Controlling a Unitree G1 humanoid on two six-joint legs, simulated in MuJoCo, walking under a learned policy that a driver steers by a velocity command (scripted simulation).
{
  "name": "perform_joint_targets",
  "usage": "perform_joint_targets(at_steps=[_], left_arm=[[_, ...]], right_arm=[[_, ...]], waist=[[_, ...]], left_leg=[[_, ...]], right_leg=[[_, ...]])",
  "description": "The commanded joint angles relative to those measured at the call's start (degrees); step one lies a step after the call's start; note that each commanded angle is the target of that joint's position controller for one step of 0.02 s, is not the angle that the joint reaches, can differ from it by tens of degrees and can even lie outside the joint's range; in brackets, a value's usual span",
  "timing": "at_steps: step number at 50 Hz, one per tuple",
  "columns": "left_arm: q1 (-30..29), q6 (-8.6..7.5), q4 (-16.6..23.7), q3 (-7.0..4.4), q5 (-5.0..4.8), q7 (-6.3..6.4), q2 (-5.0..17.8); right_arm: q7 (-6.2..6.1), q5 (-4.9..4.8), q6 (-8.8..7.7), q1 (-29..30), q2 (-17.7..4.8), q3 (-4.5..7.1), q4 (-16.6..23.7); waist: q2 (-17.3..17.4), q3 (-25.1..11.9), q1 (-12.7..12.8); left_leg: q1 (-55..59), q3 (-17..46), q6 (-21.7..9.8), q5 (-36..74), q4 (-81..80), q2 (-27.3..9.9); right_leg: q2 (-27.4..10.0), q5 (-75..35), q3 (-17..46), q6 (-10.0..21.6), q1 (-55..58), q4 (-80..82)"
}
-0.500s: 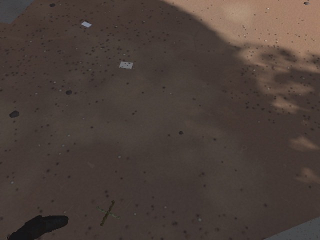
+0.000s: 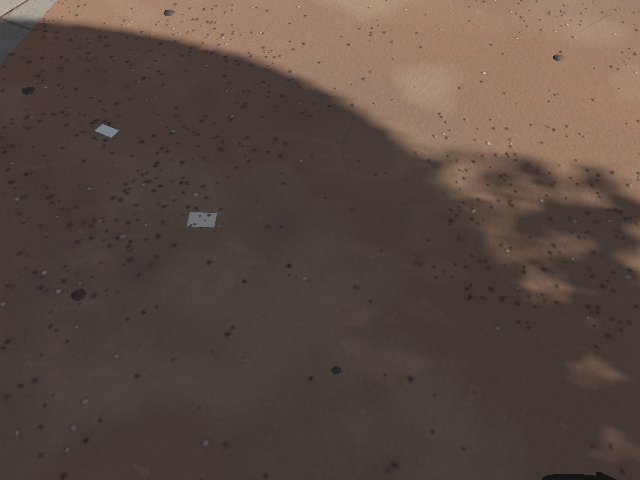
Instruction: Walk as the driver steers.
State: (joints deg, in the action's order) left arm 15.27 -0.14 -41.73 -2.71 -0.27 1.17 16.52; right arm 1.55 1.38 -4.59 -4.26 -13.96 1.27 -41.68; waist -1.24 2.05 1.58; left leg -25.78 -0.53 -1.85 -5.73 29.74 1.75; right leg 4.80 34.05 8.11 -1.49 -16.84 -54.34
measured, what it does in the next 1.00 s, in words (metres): walks ahead: right foot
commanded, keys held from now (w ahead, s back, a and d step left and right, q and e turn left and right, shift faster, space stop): no key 0.58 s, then w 0.42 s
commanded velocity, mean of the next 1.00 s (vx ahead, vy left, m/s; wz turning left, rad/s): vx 0.14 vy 0.00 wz -0.03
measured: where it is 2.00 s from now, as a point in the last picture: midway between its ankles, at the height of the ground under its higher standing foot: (355, 359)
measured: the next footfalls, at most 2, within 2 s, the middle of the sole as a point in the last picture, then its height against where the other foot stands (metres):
right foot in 0.18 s outside the picture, level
right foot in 1.26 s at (412, 465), level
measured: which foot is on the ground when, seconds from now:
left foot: down 0.00-1.00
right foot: up 0.00-0.16, down 0.18-0.80, up 0.82-1.00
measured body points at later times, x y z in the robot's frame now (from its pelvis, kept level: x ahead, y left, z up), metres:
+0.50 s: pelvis +0.06 -0.02 +0.01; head +0.07 -0.03 +0.46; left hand +0.14 +0.23 -0.12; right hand +0.19 -0.27 -0.12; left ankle +0.11 +0.11 -0.72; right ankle +0.02 -0.15 -0.72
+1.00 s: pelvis +0.18 +0.00 +0.02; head +0.19 +0.02 +0.47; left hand +0.28 +0.28 -0.10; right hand +0.16 -0.25 -0.12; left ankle +0.12 +0.09 -0.72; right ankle +0.19 -0.15 -0.65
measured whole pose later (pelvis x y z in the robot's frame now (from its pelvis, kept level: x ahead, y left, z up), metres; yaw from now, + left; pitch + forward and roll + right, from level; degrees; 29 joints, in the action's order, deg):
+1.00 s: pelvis +0.18 +0.00 +0.02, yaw +1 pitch +0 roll +0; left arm 12.5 -4.8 -50.8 -4.1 -1.4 0.2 15.7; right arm 1.1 -0.3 -5.0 -21.1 -13.0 2.0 -59.2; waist -1.1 0.3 -2.6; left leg -3.6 -1.1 -3.0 -14.4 17.6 1.9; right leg -4.1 14.2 0.3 1.8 -29.8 -59.2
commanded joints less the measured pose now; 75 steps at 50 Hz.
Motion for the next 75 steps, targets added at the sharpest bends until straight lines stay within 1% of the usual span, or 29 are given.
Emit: perform_joint_targets(at_steps=[1, 4, 8, 9, 11, 13, 17, 23, 29, 31, 34, 37, 39, 40, 41, 42, 44, 47, 53, 58, 61, 63, 64, 65, 66, 67, 69, 71, 75], left_arm=[[3.12, 2.62, 2.27, -2.14, -0.2, 0.7, 7.0], [3.7, 3.33, 0.69, -1.17, 0.2, 1.04, 3.0], [5.1, 2.51, -2.06, -1.17, 1.17, 0.45, 2.15], [3.35, 2.38, -1.19, -1.16, 2.01, 0.46, 3.18], [0.95, 2.03, -1.31, -1.89, 1.56, 0.64, 6.24], [-0.65, 0.8, -1.55, -1.1, 1.76, 0.61, 3.46], [0.6, -0.94, -2.71, -0.96, 1.03, 0.6, 3.3], [2.07, -0.94, -4.66, -0.74, 0.71, 0.76, 2.93], [1.98, -0.92, -6.96, -0.54, 0.59, 0.76, 2.27], [3.55, -0.68, -8.57, -0.75, 0.25, 0.77, 2.61], [5.3, -1.24, -8.8, -1.81, -0.6, 0.83, 6.22], [3.97, -3.16, -9.3, -2.19, -1.11, 0.85, 6.93], [0.24, -3.27, -8.72, -1.94, -1.23, 0.46, 5.85], [-2.55, -3.5, -7.51, -1.56, -1.09, 0.4, 4.63], [-3.87, -4.27, -5.34, -0.73, -0.77, 0.52, 1.13], [-4.27, -5.2, -4.39, -0.94, -0.97, 0.67, 1.92], [-2.65, -6.06, -5.62, -1.53, -2.62, -0.29, 3.53], [-4.33, -5.84, -5.88, -2.16, -1.29, -0.86, 3.02], [-14.67, -5.14, -2.4, -0.6, -0.81, -1.65, -0.83], [-20.36, -5.21, -0.33, -0.4, -1.43, -2.82, 1.11], [-17.54, -5.53, -0.56, -1.36, -1.28, -3.28, 3.86], [-2.49, -5.27, -5.16, -3.67, -1.29, -2.74, 7.55], [7.99, -5.01, -7.39, -4.76, -0.76, -2.15, 11.47], [10.66, -4.97, -8.71, -4.99, -0.16, -2.73, 14.81], [8.27, -5.34, -8.26, -3.35, -0.58, -2.99, 9.11], [2.73, -5.73, -7.47, -2.55, -0.63, -2.92, 6.85], [-4.64, -6.31, -6.32, -1.8, 0.34, -3.23, 4.54], [-5.93, -6.69, -6.95, -1.2, 0.87, -3.45, 2.6], [-2.19, -6.9, -9.22, -1.59, 0.5, -2.38, 5.09]], right_arm=[[0.01, -0.76, 1.44, -1.53, -6.4, 1.2, 2.21], [-0.48, 0.13, 2.93, 2.48, -7.46, 1.66, 2.28], [-1.21, -1.07, 3.39, 0.64, -6.28, 1.23, 0.64], [-1.12, -0.88, 3.2, -0.55, -5.16, 0.78, -0.08], [-0.93, -0.18, 3.04, -0.61, -5.67, 1.05, -0.04], [-1.23, -0.35, 2.93, -0.48, -4.89, 0.93, -0.62], [-1.69, -0.61, 3.01, -2.55, -4.55, 1.02, -2.7], [-1.99, -1.07, 3.63, -2.55, -4.9, 1.37, -5.43], [-2.69, -1.3, 4.39, -2.43, -5.28, 1.7, -8.56], [-2.81, -1.55, 4.74, -3.45, -4.74, 1.69, -10.29], [-2.59, -2.33, 3.49, 0.16, -5.01, 1.96, -9.5], [-1.44, -3.07, 0.21, 0.83, -4.42, 1.93, -8.93], [-0.68, -3.26, -0.87, -7.51, -5.04, 2.67, -12.62], [-0.63, -3.02, -1.02, -13.55, -7.73, 3.79, -14.93], [-0.44, -3.09, -1.12, -20.29, -13.67, 5.6, -16.95], [0.09, -2.29, -1.37, -25.07, -13.43, 5.09, -17.57], [0.03, -1.75, -1.98, -16.64, -7.83, 3.1, -15.23], [-0.12, -1.61, -1.43, -14.63, -5.11, 1.72, -14.55], [-2.14, -1.46, -0.13, -18.25, -9.09, 2.05, -15.25], [-2.34, -2.6, 0.01, -21.07, -9.38, 2.51, -16.65], [-2.35, -2.57, 0.57, -19.64, -10.54, 3.21, -16.37], [-2.34, -1.93, 1.39, -18.67, -9.66, 2.91, -15.73], [-2.36, -0.83, 1.6, -19.7, -7.39, 1.88, -14.31], [-1.87, -1.46, 0.4, -26.91, 1.25, -0.36, -13.89], [-1.54, -2.99, -1.12, -22.8, -5.14, 1.0, -13.99], [-1.34, -4.31, -2.12, -16.98, -8.66, 2.03, -11.88], [-2.08, -3.06, -2.41, -13.1, -8.26, 2.46, -11.22], [-2.08, -2.67, -0.96, -15.22, -6.06, 2.55, -11.7], [-2.31, -1.94, 0.61, -9.36, -5.46, 2.75, -9.31]], waist=[[5.93, -9.38, -0.9], [10.57, -5.94, 0.28], [8.65, -8.0, 0.95], [6.84, -6.87, 0.37], [-1.11, -2.06, -2.14], [-2.7, -1.37, -2.38], [-1.63, -2.52, -2.3], [0.49, -3.21, -1.71], [1.13, -3.22, -1.78], [-0.61, -3.04, -1.58], [-6.97, 4.79, 0.42], [-8.99, 9.23, -0.65], [-7.36, 5.61, -5.0], [-3.22, 3.27, -7.48], [12.09, 0.31, -8.75], [17.37, -2.94, -10.3], [7.93, 1.06, -5.38], [5.97, 2.01, -3.92], [5.61, 3.49, -5.74], [6.38, 5.75, -5.82], [6.72, 3.02, -2.38], [6.64, -6.46, 5.2], [-0.12, -14.64, 8.23], [-16.84, -22.37, 3.36], [-11.23, -18.34, 4.87], [-8.42, -9.71, 3.64], [-1.72, -4.05, 0.14], [-3.43, -3.89, -2.64], [-1.4, 0.16, -2.48]], left_leg=[[18.28, 23.58, -11.35, 5.97, -10.34, -18.48], [7.52, 14.53, -7.97, -3.56, -13.96, -11.88], [5.4, 11.06, -5.78, -15.08, -12.58, -9.99], [3.28, 10.4, -3.11, -20.44, -12.17, -8.99], [6.77, 4.7, 0.76, -19.53, -8.88, -4.03], [11.47, 3.9, 0.67, -12.52, -4.87, -3.7], [13.05, 3.18, -0.19, -2.26, -2.21, -3.45], [14.89, 3.24, 0.09, 5.33, -0.88, -3.68], [16.24, 3.36, 0.41, 7.51, -0.68, -3.81], [15.45, 0.75, 0.53, -6.48, 0.9, -1.33], [2.56, -3.01, 0.57, -20.4, 9.42, 1.34], [-2.28, -0.56, -2.14, -17.51, 9.78, -2.41], [12.05, -1.36, -3.17, -13.1, 0.42, -1.3], [20.72, 3.7, -4.3, -12.0, -3.07, -3.1], [30.57, 22.16, -9.92, -16.08, -11.03, -12.14], [37.31, 41.5, -15.88, -15.74, -18.92, -21.78], [33.03, 32.24, -13.18, -14.5, -17.71, -20.62], [28.11, 18.18, -9.19, -4.35, -20.56, -15.39], [23.04, 8.11, -9.18, 4.91, -23.72, -12.83], [23.96, 6.4, -8.51, 4.34, -24.12, -15.55], [28.45, 5.11, -6.87, 17.8, -18.09, -16.98], [25.02, 1.48, -4.29, 32.65, 0.3, -12.95], [12.51, -0.64, -2.45, 17.52, 19.08, -9.47], [-6.9, 1.22, 0.64, -23.15, 38.71, 1.99], [-12.98, 8.33, -0.58, -26.24, 45.99, -0.39], [-16.81, 7.0, -1.87, -21.1, 47.01, -3.39], [-11.7, 5.47, -1.94, -11.56, 41.16, -8.49], [-6.23, 5.75, -1.61, -8.68, 37.4, -10.44], [-11.71, 4.64, 0.65, -2.66, 27.95, -11.41]], right_leg=[[-6.02, 0.76, 0.15, -3.21, -11.35, -6.36], [-5.86, -5.27, -4.47, -2.84, -0.62, 9.47], [-4.91, -22.71, -6.88, 0.09, 10.05, 25.71], [-7.35, -24.36, -4.11, 1.44, 11.01, 27.02], [-8.76, -9.23, -1.4, 4.58, -0.22, 29.08], [-8.56, -8.96, -1.38, 3.38, -3.89, 31.39], [-8.19, -19.19, -1.95, 2.2, -1.36, 29.49], [-7.41, -25.71, -2.95, 2.24, 0.74, 28.16], [-6.9, -29.03, -3.74, 2.26, 2.07, 28.46], [-6.69, -15.34, -3.27, 3.63, 1.93, 30.95], [-14.87, 7.77, 9.26, 10.57, 2.09, 39.59], [-21.15, -0.27, 16.02, 14.0, 4.53, 40.83], [-16.76, -9.77, 8.53, 10.58, 0.64, 35.7], [-12.11, -18.04, 2.39, 7.69, -4.16, 27.71], [-3.06, -18.9, -8.16, 2.74, -13.92, 8.77], [-0.87, -2.55, -4.85, 1.4, -23.26, -6.34], [-7.08, -8.29, -1.54, 4.4, -28.28, -15.07], [-11.53, -19.67, -4.49, 4.71, -25.47, -8.1], [-9.76, -30.78, -8.93, 0.61, -21.44, 13.23], [-8.6, -35.76, -8.39, 2.19, -17.06, 22.03], [-6.93, -31.87, -9.13, 4.99, -11.02, 23.95], [-3.84, -29.3, -11.33, 7.83, 8.83, 23.79], [-14.09, -24.72, 0.93, 11.3, 26.16, 23.24], [-26.67, -6.97, 31.09, 20.22, 40.05, 34.18], [-25.75, -0.82, 35.93, 18.33, 36.33, 40.11], [-24.31, -4.78, 27.07, 15.77, 28.72, 40.59], [-20.05, -20.1, 14.04, 13.98, 14.3, 42.68], [-17.43, -24.98, 7.98, 13.74, 8.54, 45.39], [-17.12, -28.04, 3.23, 15.26, 6.02, 49.29]])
